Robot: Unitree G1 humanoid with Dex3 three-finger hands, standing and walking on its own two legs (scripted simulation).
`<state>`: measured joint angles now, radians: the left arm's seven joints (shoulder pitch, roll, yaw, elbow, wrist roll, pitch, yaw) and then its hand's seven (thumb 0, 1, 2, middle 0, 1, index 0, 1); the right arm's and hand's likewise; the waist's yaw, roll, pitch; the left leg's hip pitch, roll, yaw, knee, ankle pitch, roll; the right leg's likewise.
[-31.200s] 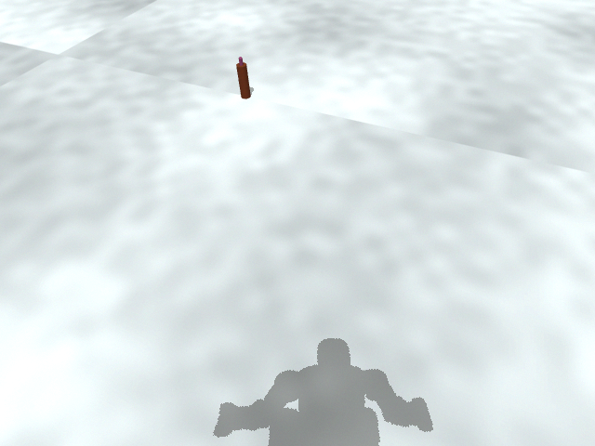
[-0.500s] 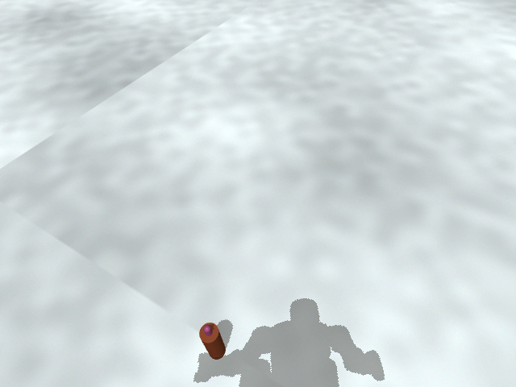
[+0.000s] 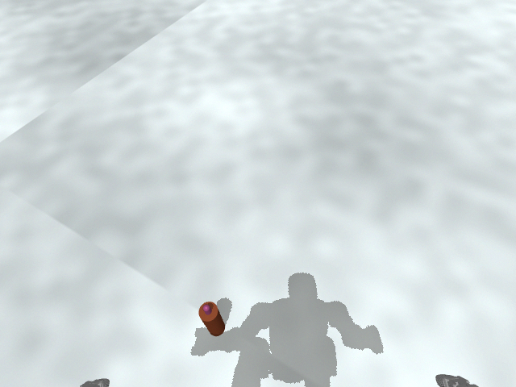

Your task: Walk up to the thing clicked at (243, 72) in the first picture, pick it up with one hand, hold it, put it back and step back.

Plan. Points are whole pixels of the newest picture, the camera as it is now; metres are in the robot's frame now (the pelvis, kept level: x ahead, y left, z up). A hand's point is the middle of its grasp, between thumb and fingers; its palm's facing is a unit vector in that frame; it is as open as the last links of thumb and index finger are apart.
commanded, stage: step back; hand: left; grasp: from the side
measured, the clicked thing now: (211, 318) +0.38 +0.19 -0.65
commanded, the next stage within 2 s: none
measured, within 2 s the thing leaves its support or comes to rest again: neither
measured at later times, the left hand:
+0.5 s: hand out of the picture +0.06 +0.30 -0.18, palm faces -0.10 -0.93 -0.36, open 7.4 cm
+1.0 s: hand out of the picture -0.06 +0.34 -0.17, palm faces -0.03 -0.93 -0.36, open 7.4 cm
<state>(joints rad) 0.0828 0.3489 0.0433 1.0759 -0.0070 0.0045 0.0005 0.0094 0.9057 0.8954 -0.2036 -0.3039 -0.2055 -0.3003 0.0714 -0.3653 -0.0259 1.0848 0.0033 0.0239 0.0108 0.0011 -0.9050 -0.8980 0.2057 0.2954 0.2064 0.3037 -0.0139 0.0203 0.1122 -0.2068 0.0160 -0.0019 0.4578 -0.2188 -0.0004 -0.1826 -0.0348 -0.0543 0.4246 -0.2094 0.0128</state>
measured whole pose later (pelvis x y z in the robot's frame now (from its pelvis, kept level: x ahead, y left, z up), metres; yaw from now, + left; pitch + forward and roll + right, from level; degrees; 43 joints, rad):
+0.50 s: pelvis -0.08 +0.05 -0.02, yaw -3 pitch -1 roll -1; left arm 0.08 0.38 0.06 0.88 0.01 0.05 0.01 0.01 0.91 0.90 -0.20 -0.30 -0.20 -0.30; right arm 0.15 -0.36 -0.05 0.87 -0.02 0.03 -0.02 0.00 -0.90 -0.90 0.21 0.30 0.21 0.30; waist -0.03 -0.02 0.21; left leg -0.33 -0.01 0.04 0.66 -0.30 0.06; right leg -0.36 0.05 0.08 0.88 -0.48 0.01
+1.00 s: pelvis -0.20 +0.08 -0.01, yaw -2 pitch -3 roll -1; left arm 0.13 0.40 0.08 0.80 0.01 0.07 0.02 0.01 0.91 0.90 -0.20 -0.30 -0.20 -0.30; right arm 0.16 -0.36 -0.04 0.87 -0.04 0.02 -0.01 0.00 -0.90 -0.90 0.21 0.30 0.21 0.30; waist 0.00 -0.05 0.18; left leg -0.28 -0.02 -0.02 0.61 -0.28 0.04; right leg -0.49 0.12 0.17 1.15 -0.51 -0.01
